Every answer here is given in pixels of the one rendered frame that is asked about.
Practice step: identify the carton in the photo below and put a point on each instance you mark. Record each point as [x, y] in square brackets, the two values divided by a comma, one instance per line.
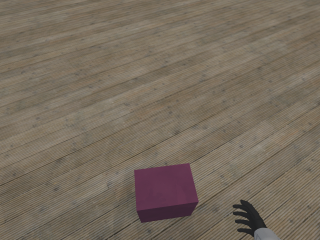
[165, 192]

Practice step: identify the right robot forearm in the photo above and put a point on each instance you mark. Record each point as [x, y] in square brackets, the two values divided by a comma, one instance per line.
[265, 234]

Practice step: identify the robot right hand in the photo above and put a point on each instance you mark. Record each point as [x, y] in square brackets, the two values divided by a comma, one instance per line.
[254, 220]

